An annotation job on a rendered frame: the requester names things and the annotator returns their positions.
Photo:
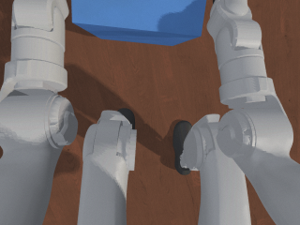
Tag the robot left shin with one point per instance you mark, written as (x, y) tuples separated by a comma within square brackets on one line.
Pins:
[(90, 136)]

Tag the carton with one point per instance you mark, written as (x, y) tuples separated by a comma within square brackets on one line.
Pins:
[(159, 22)]

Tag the robot left forearm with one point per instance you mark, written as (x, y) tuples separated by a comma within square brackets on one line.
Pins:
[(38, 44)]

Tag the robot right forearm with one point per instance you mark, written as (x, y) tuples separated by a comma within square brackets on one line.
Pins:
[(240, 58)]

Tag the left robot upper arm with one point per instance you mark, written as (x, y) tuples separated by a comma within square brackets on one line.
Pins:
[(33, 131)]

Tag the robot right foot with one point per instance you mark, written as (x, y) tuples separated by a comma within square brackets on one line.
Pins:
[(180, 132)]

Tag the right robot upper arm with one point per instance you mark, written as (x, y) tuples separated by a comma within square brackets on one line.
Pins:
[(259, 140)]

